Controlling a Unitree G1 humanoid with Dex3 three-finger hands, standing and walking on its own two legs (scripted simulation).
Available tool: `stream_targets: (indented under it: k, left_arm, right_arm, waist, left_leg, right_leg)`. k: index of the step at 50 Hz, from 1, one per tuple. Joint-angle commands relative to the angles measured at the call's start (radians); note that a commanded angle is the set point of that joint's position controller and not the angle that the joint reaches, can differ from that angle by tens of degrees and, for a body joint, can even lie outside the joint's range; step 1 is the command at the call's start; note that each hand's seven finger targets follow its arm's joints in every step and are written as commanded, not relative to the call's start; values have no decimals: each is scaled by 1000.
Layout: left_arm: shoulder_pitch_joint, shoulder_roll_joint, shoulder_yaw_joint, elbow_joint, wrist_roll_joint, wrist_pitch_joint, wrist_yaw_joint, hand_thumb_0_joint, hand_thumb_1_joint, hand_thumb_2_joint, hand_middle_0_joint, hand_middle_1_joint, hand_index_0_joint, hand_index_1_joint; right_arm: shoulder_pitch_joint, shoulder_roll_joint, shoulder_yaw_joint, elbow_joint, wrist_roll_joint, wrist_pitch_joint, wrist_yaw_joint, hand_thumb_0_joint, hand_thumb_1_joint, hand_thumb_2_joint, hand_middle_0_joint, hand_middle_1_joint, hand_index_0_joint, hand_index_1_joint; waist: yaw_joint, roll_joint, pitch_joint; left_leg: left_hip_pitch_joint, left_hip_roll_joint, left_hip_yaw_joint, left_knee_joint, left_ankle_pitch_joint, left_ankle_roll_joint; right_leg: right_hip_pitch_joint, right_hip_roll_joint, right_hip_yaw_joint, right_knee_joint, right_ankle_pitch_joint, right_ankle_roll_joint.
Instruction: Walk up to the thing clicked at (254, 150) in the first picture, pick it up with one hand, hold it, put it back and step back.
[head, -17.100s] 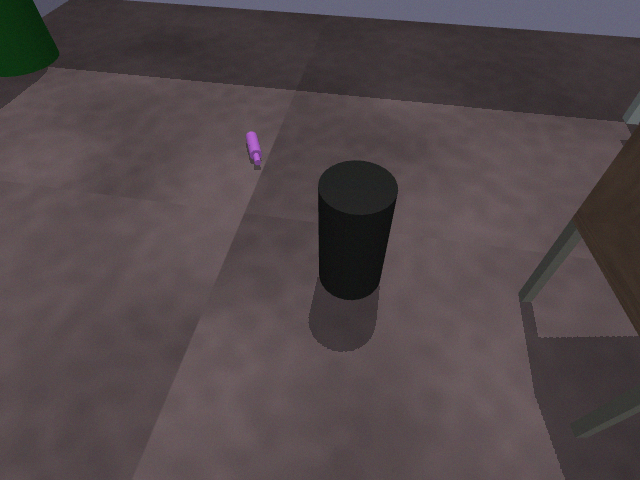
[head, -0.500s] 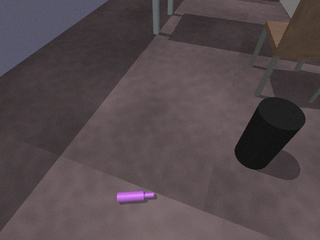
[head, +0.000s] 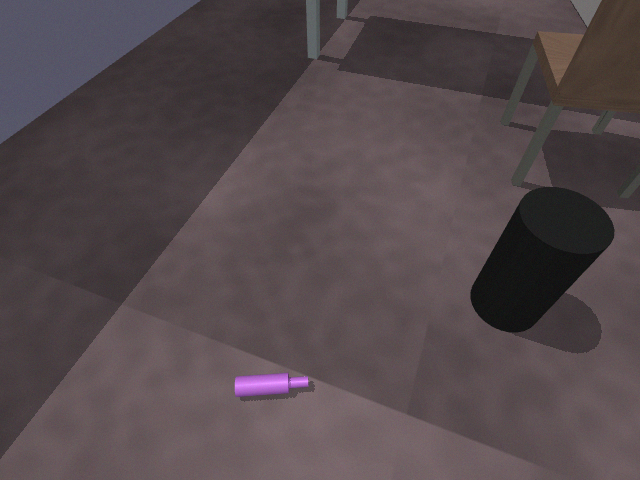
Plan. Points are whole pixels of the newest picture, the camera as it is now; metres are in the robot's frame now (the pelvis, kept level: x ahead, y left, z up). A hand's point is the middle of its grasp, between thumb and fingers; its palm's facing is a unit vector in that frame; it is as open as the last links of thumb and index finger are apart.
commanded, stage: rise first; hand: left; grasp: from above
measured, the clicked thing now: (272, 384) +0.47 +0.16 -0.75
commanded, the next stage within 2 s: none
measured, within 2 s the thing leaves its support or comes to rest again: neither
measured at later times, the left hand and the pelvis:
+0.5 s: hand out of the picture +0.13 +0.25 -0.21, palm faces -0.10 -0.91 -0.40, open 13.6 cm; pelvis -0.01 +0.01 -0.06, yaw -1 degrees
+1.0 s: hand out of the picture +0.12 +0.26 -0.25, palm faces -0.24 -0.84 -0.49, open 14.3 cm; pelvis -0.02 +0.01 -0.12, yaw +0 degrees
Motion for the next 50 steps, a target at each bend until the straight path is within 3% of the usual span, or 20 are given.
stream_targets:
  k: [1,3,5,7,8,10,14,17,19,21,26,30,31,36,43,46,50]
  left_arm:
    - [-238,183,112,-37,-4,-46,17,0,524,953,-147,-700,-133,-701]
    - [-326,266,156,-108,36,-52,3,0,364,938,-129,-836,-134,-830]
    - [-156,253,181,-23,85,-31,-23,0,205,912,-98,-958,-128,-927]
    - [-37,233,208,-73,118,-1,-35,0,45,956,-75,-1003,-94,-982]
    - [-68,243,208,-145,132,16,-32,0,-35,938,-75,-1032,-101,-1004]
    - [-63,174,159,-166,145,80,-24,0,-195,963,-57,-1059,-76,-1038]
    - [-121,163,141,-246,166,182,-11,0,-515,979,-78,-1064,-76,-1065]
    - [-120,137,142,-302,166,202,-3,0,-556,965,-77,-1074,-78,-1072]
    - [-99,145,164,-354,180,189,0,0,-543,958,-73,-1072,-76,-1068]
    - [-106,173,177,-493,196,168,2,0,-566,970,-75,-1079,-76,-1077]
    - [21,171,192,-602,229,177,12,0,-583,1013,-63,-1061,-49,-1076]
    - [100,160,182,-698,232,217,14,0,-585,1002,-65,-1065,-54,-1076]
    - [111,147,162,-722,235,227,12,0,-589,985,-74,-1066,-67,-1073]
    - [154,133,159,-766,242,265,17,0,-566,964,-67,-1070,-69,-1067]
    - [203,135,160,-825,256,270,21,0,-590,987,-71,-1043,-62,-1051]
    - [121,152,147,-813,288,254,25,0,-592,974,-78,-1050,-73,-1053]
    - [-24,186,141,-685,375,181,33,0,-596,968,-82,-1049,-76,-1052]
  right_arm:
    - [22,-103,-30,-204,35,-44,-30,0,-920,-905,199,300,199,300]
    - [62,-103,-61,-231,20,-50,-43,0,-912,-901,199,300,200,300]
    - [93,-98,-82,-262,2,-59,-32,0,-926,-904,199,300,200,300]
    - [93,-84,-95,-316,-4,-60,-21,0,-922,-903,200,300,200,300]
    - [85,-78,-98,-346,-2,-60,-21,0,-913,-899,200,300,200,300]
    - [57,-72,-88,-393,6,-59,-19,0,-901,-897,200,300,200,300]
    - [22,-66,-87,-467,12,-65,-12,0,-900,-900,201,300,200,300]
    - [49,-58,-87,-490,8,-91,-5,0,-888,-897,201,300,200,300]
    - [67,-53,-94,-504,3,-107,-2,0,-877,-893,201,300,200,300]
    - [74,-45,-99,-528,1,-120,-6,0,-894,-898,201,300,200,300]
    - [69,-38,-100,-561,-5,-143,-19,0,-879,-896,200,300,200,300]
    - [57,-39,-97,-588,-7,-149,-27,0,-892,-898,200,300,200,300]
    - [63,-34,-93,-586,-9,-152,-31,0,-902,-901,200,300,200,300]
    - [62,-28,-89,-606,-15,-167,-43,0,-906,-901,201,300,200,300]
    - [51,-17,-82,-640,-15,-187,-44,0,-901,-900,201,300,200,300]
    - [43,-22,-82,-635,-14,-198,-46,0,-917,-904,201,300,200,300]
    - [30,-32,-83,-606,-18,-219,-35,0,-920,-905,201,300,200,300]
  waist:
    - [-35,-74,-45]
    - [-22,-43,-202]
    - [-13,-40,-273]
    - [47,28,-338]
    - [51,57,-373]
    - [36,48,-286]
    - [10,-7,-222]
    - [-9,-34,-224]
    - [-7,-15,-263]
    - [-7,28,-359]
    - [-14,50,-388]
    - [-16,55,-403]
    - [-19,60,-414]
    - [-33,43,-413]
    - [-25,44,-418]
    - [-47,51,-409]
    - [-61,37,-386]
  left_leg:
    - [-139,-36,68,86,5,43]
    - [-139,-39,65,142,59,43]
    - [-205,-46,56,222,115,39]
    - [-210,-56,59,251,153,29]
    - [-188,-57,58,237,170,23]
    - [-223,-48,49,223,136,16]
    - [-318,-32,39,282,40,22]
    - [-384,-29,36,343,-35,28]
    - [-416,-25,33,404,-19,27]
    - [-411,-25,36,457,16,27]
    - [-459,-19,31,523,14,27]
    - [-488,-13,18,554,14,26]
    - [-495,-13,22,573,24,29]
    - [-552,-11,17,633,40,31]
    - [-639,-16,12,677,-48,35]
    - [-682,-15,12,721,-68,35]
    - [-837,-22,14,841,-159,42]
  right_leg:
    - [-157,27,-34,42,27,-19]
    - [-146,18,-22,111,95,-20]
    - [-161,17,-23,191,160,-20]
    - [-142,19,-20,229,168,-31]
    - [-123,21,-20,223,177,-33]
    - [-178,30,-30,210,120,-34]
    - [-290,39,-44,252,11,-32]
    - [-363,43,-46,308,-59,-28]
    - [-402,43,-45,379,-46,-29]
    - [-428,38,-33,432,-10,-31]
    - [-491,35,-24,502,-9,-32]
    - [-517,36,-29,536,-20,-33]
    - [-518,33,-29,543,-3,-31]
    - [-575,33,-35,591,6,-31]
    - [-637,35,-38,640,-68,-35]
    - [-706,38,-34,680,-82,-35]
    - [-864,35,-30,793,-161,-37]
